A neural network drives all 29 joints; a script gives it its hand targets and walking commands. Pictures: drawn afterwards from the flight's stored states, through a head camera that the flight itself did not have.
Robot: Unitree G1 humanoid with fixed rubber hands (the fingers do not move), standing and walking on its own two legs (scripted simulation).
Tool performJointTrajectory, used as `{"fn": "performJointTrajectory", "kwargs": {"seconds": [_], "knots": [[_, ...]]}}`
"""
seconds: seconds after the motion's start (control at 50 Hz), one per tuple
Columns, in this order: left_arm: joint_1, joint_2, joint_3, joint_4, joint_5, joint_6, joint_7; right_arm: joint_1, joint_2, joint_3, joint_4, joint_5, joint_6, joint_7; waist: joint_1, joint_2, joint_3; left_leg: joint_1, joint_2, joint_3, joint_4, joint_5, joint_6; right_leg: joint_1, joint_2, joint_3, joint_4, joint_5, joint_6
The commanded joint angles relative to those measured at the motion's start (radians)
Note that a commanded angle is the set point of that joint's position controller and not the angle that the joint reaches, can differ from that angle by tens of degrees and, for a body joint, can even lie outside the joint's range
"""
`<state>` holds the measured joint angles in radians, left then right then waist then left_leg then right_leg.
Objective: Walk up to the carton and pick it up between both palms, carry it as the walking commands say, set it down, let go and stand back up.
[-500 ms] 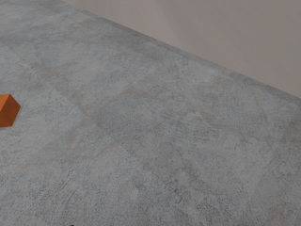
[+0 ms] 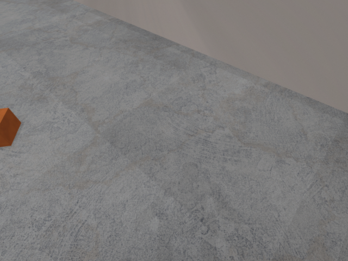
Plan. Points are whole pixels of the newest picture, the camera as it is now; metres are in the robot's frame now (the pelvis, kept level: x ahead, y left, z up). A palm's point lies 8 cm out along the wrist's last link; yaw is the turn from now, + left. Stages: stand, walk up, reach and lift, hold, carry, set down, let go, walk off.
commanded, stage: stand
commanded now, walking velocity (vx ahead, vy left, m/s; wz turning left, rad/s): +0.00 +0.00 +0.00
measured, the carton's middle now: out of the picture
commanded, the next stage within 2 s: walk up in 0.66 s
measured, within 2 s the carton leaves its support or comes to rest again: neither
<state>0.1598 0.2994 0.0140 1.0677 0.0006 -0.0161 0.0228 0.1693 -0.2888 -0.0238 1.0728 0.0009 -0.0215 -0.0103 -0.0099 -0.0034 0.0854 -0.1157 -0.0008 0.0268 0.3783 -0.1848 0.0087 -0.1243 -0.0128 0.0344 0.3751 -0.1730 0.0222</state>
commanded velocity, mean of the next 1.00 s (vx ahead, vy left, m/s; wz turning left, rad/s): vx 0.00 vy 0.00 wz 0.00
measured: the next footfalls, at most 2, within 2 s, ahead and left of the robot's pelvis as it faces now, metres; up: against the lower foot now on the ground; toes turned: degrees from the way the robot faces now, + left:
left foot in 1.14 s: +0.13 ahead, +0.23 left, +0.00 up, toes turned +21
right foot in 1.40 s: +0.23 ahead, +0.05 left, +0.00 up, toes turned +16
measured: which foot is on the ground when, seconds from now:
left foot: down 0.00-0.92, up 0.94-1.00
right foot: down 0.00-1.00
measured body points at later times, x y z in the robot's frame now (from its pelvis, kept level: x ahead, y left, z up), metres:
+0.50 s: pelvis +0.01 +0.00 +0.00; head +0.02 +0.01 +0.45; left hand +0.09 +0.28 -0.14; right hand +0.07 -0.28 -0.14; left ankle +0.02 +0.11 -0.75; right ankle +0.03 -0.13 -0.74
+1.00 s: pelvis +0.02 +0.02 -0.01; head +0.03 +0.03 +0.44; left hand +0.08 +0.33 -0.13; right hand +0.11 -0.27 -0.14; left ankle +0.02 +0.12 -0.72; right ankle +0.03 -0.13 -0.74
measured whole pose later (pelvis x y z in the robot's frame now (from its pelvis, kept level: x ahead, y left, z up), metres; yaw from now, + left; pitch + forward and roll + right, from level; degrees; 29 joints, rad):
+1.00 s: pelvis +0.02 +0.02 -0.01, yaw +8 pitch -3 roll -3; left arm 0.20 0.33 0.04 0.92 0.06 -0.07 0.07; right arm 0.26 -0.31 -0.10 0.91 -0.08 0.04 0.08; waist -0.03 0.04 0.06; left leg -0.37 0.03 -0.03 0.84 -0.40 -0.01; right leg -0.14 -0.03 -0.10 0.46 -0.28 0.02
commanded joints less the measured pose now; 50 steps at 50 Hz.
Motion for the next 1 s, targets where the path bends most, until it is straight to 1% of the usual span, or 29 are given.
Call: {"fn": "performJointTrajectory", "kwargs": {"seconds": [0.0, 0.06, 0.1, 0.14, 0.2, 0.28, 0.3, 0.32, 0.36, 0.4, 0.46, 0.48, 0.5, 0.52, 0.54, 0.56, 0.58, 0.6, 0.68, 0.7, 0.74, 0.82, 0.84, 0.86, 0.88, 0.9, 0.92, 0.94, 0.98], "knots": [[-0.034, 0.197, 0.044, -0.069, 0.001, -0.020, 0.007, -0.041, -0.223, -0.037, -0.068, 0.002, -0.022, -0.012, -0.001, 0.037, -0.036, -0.049, 0.121, -0.114, -0.116, -0.004, 0.017, -0.006, -0.091, 0.082, -0.088, 0.051, -0.042], [-0.020, 0.191, 0.037, -0.059, 0.002, -0.020, 0.010, -0.021, -0.217, -0.038, -0.055, 0.001, -0.020, -0.010, 0.009, -0.020, -0.039, -0.019, 0.127, -0.116, -0.122, 0.000, 0.014, -0.014, -0.094, 0.083, -0.079, 0.039, -0.041], [-0.026, 0.203, 0.042, -0.060, 0.001, -0.018, 0.009, -0.019, -0.217, -0.037, -0.061, 0.007, -0.020, -0.010, 0.007, -0.012, -0.039, -0.043, 0.121, -0.118, -0.121, -0.027, 0.008, -0.001, -0.083, 0.079, -0.084, 0.040, -0.036], [-0.031, 0.192, 0.038, -0.067, 0.002, -0.018, 0.010, -0.030, -0.184, -0.027, -0.068, -0.003, -0.017, -0.015, 0.011, 0.003, -0.070, -0.021, 0.125, -0.116, -0.106, 0.044, 0.012, 0.010, -0.089, 0.067, -0.094, 0.063, -0.031], [-0.039, 0.177, 0.034, -0.058, -0.002, -0.022, 0.016, -0.008, -0.204, -0.034, -0.060, 0.002, -0.026, -0.014, -0.012, 0.017, -0.053, -0.001, 0.130, -0.112, -0.109, 0.068, 0.017, -0.006, -0.100, 0.090, -0.091, 0.094, -0.043], [-0.028, 0.181, 0.035, -0.061, -0.002, -0.020, 0.015, -0.010, -0.195, -0.034, -0.055, -0.001, -0.023, -0.013, 0.010, -0.030, -0.042, -0.009, 0.126, -0.113, -0.117, 0.113, 0.020, 0.019, -0.093, 0.071, -0.090, 0.081, -0.036], [-0.027, 0.174, 0.031, -0.054, 0.001, -0.021, 0.016, -0.025, -0.191, -0.030, -0.054, -0.001, -0.022, -0.015, 0.004, 0.010, -0.050, 0.006, 0.135, -0.113, -0.105, 0.099, 0.014, 0.012, -0.101, 0.080, -0.094, 0.093, -0.038], [-0.031, 0.201, 0.037, -0.062, -0.005, -0.021, 0.015, 0.009, -0.202, -0.033, -0.051, 0.000, -0.023, -0.016, -0.001, -0.017, -0.076, 0.007, 0.121, -0.106, -0.117, 0.058, 0.010, 0.029, -0.096, 0.078, -0.094, 0.074, -0.035], [-0.048, 0.187, 0.030, -0.065, 0.001, -0.018, 0.012, -0.017, -0.210, -0.040, -0.052, -0.002, -0.022, -0.013, -0.006, 0.030, -0.026, -0.012, 0.123, -0.100, -0.122, 0.022, 0.010, -0.015, -0.094, 0.090, -0.096, 0.061, -0.032], [-0.028, 0.189, 0.042, -0.067, -0.002, -0.018, 0.017, -0.035, -0.204, -0.039, -0.055, 0.000, -0.016, -0.017, 0.005, 0.003, -0.056, -0.027, 0.121, -0.106, -0.119, 0.022, 0.017, 0.028, -0.091, 0.075, -0.091, 0.081, -0.032], [-0.010, 0.167, 0.034, -0.051, 0.003, -0.020, 0.014, -0.009, -0.206, -0.043, -0.044, 0.001, -0.025, -0.014, 0.014, 0.019, -0.072, 0.007, 0.129, -0.117, -0.105, 0.092, 0.016, 0.016, -0.100, 0.077, -0.088, 0.092, -0.041], [-0.054, 0.198, 0.041, -0.073, 0.003, -0.021, 0.014, -0.029, -0.206, -0.038, -0.059, 0.003, -0.025, -0.013, 0.011, -0.025, -0.059, -0.014, 0.124, -0.122, -0.115, 0.118, 0.007, 0.027, -0.091, 0.071, -0.085, 0.106, -0.038], [-0.051, 0.184, 0.039, -0.064, 0.004, -0.025, 0.016, -0.013, -0.201, -0.039, -0.048, 0.002, -0.022, -0.009, 0.000, -0.022, -0.053, -0.001, 0.125, -0.114, -0.112, 0.127, 0.010, 0.016, -0.092, 0.066, -0.086, 0.112, -0.033], [-0.042, 0.162, 0.031, -0.068, -0.001, -0.026, 0.015, -0.011, -0.213, -0.046, -0.051, 0.004, -0.027, -0.015, -0.008, 0.033, -0.070, 0.006, 0.126, -0.108, -0.105, 0.128, 0.014, 0.020, -0.099, 0.080, -0.091, 0.131, -0.028], [-0.048, 0.191, 0.039, -0.064, -0.001, -0.023, 0.019, -0.032, -0.205, -0.042, -0.052, 0.000, -0.024, -0.012, 0.003, 0.012, -0.048, 0.002, 0.129, -0.116, -0.115, 0.142, 0.010, 0.006, -0.093, 0.071, -0.078, 0.111, -0.031], [-0.007, 0.201, 0.043, -0.047, 0.007, -0.026, 0.022, -0.006, -0.205, -0.038, -0.049, -0.001, -0.023, -0.013, 0.001, 0.050, -0.086, 0.014, 0.123, -0.104, -0.108, 0.137, 0.014, 0.037, -0.100, 0.073, -0.091, 0.121, -0.036], [-0.024, 0.185, 0.034, -0.057, -0.004, -0.023, 0.023, -0.006, -0.189, -0.035, -0.051, 0.001, -0.024, -0.013, 0.000, 0.011, -0.072, -0.001, 0.125, -0.112, -0.112, 0.137, 0.017, 0.041, -0.101, 0.068, -0.083, 0.141, -0.034], [-0.005, 0.183, 0.032, -0.041, 0.001, -0.017, 0.022, 0.016, -0.195, -0.043, -0.043, 0.006, -0.027, -0.016, 0.000, 0.034, -0.063, 0.015, 0.128, -0.103, -0.112, 0.149, 0.018, 0.031, -0.104, 0.079, -0.089, 0.155, -0.034], [-0.042, 0.181, 0.032, -0.053, 0.005, -0.018, 0.025, -0.016, -0.182, -0.038, -0.045, -0.002, -0.021, -0.021, 0.011, -0.016, -0.057, 0.023, 0.128, -0.109, -0.122, 0.162, 0.008, 0.006, -0.092, 0.064, -0.089, 0.111, -0.033], [-0.031, 0.184, 0.032, -0.055, 0.002, -0.023, 0.023, 0.007, -0.187, -0.035, -0.045, -0.001, -0.023, -0.015, -0.003, -0.022, -0.051, 0.023, 0.134, -0.114, -0.117, 0.144, 0.011, 0.013, -0.094, 0.075, -0.097, 0.109, -0.035], [-0.021, 0.176, 0.034, -0.044, 0.005, -0.019, 0.021, -0.023, -0.197, -0.043, -0.048, 0.001, -0.026, -0.019, 0.004, 0.029, -0.049, 0.007, 0.130, -0.103, -0.112, 0.142, 0.019, 0.017, -0.098, 0.070, -0.092, 0.119, -0.031], [-0.018, 0.188, 0.031, -0.055, -0.002, -0.023, 0.019, -0.007, -0.189, -0.041, -0.047, -0.007, -0.025, -0.017, 0.001, -0.001, -0.029, -0.012, 0.127, -0.109, -0.118, 0.103, 0.018, 0.027, -0.099, 0.071, -0.095, 0.099, -0.033], [0.095, 0.327, 0.112, -0.149, 0.037, -0.046, 0.036, 0.004, -0.256, -0.119, -0.213, -0.046, 0.001, 0.034, 0.048, 0.021, -0.092, -0.247, 0.121, -0.253, 0.027, -0.127, 0.070, 0.151, -0.124, 0.025, 0.061, -0.216, -0.094], [0.175, 0.347, 0.125, -0.136, 0.044, -0.050, 0.046, -0.074, -0.255, -0.112, -0.241, -0.045, 0.012, 0.055, 0.108, 0.005, -0.026, -0.506, 0.110, -0.245, 0.086, -0.287, 0.066, 0.244, -0.172, 0.100, 0.024, -0.386, -0.146], [0.234, 0.386, 0.134, -0.142, 0.051, -0.053, 0.056, -0.143, -0.194, -0.101, -0.300, -0.056, 0.017, 0.073, 0.144, -0.155, -0.034, -0.605, 0.061, -0.113, 0.268, -0.292, 0.020, 0.281, -0.325, 0.248, -0.129, -0.493, -0.218], [0.206, 0.386, 0.132, -0.164, 0.072, -0.062, 0.071, -0.182, -0.185, -0.113, -0.357, -0.090, 0.026, 0.085, 0.140, -0.133, -0.009, -0.662, 0.086, -0.091, 0.536, -0.282, -0.010, 0.215, -0.478, 0.377, -0.209, -0.473, -0.297], [0.137, 0.373, 0.132, -0.207, 0.075, -0.069, 0.077, -0.126, -0.207, -0.123, -0.364, -0.100, 0.037, 0.099, 0.092, -0.081, -0.049, -0.616, 0.136, -0.147, 0.640, -0.269, -0.033, 0.165, -0.523, 0.338, -0.206, -0.365, -0.322], [0.111, 0.365, 0.127, -0.233, 0.076, -0.074, 0.078, -0.087, -0.233, -0.133, -0.365, -0.102, 0.043, 0.109, 0.061, -0.043, -0.039, -0.599, 0.168, -0.161, 0.642, -0.282, -0.037, 0.146, -0.530, 0.290, -0.211, -0.386, -0.306], [0.061, 0.369, 0.139, -0.308, 0.081, -0.080, 0.071, -0.033, -0.248, -0.128, -0.391, -0.089, 0.049, 0.138, 0.013, -0.107, -0.017, -0.559, 0.210, -0.174, 0.534, -0.269, -0.023, 0.103, -0.487, 0.179, -0.182, -0.373, -0.253]]}}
